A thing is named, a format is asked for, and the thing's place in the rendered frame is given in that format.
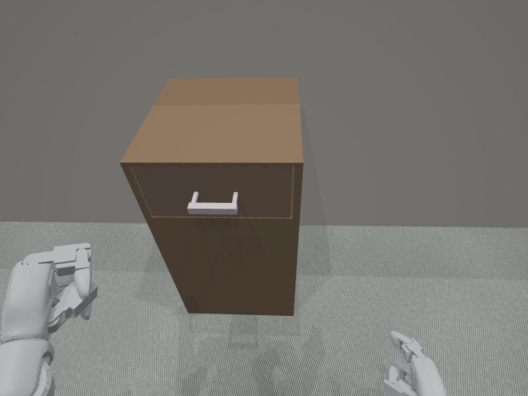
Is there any cabinet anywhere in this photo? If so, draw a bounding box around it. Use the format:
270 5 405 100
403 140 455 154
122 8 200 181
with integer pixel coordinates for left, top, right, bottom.
120 77 304 316

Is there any right robot hand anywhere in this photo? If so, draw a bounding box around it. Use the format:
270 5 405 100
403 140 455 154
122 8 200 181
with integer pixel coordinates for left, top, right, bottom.
384 331 448 396

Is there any drawer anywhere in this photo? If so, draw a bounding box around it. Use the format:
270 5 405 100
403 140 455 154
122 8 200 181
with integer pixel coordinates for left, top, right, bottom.
131 166 292 218

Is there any left robot hand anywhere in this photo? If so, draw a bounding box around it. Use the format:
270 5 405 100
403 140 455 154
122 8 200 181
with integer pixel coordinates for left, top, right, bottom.
1 243 97 344

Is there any handle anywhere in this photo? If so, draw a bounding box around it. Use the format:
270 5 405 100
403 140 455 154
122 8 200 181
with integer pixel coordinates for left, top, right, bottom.
187 192 238 215

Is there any left robot forearm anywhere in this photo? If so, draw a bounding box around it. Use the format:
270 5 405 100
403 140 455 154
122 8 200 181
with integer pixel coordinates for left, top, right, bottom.
0 338 55 396

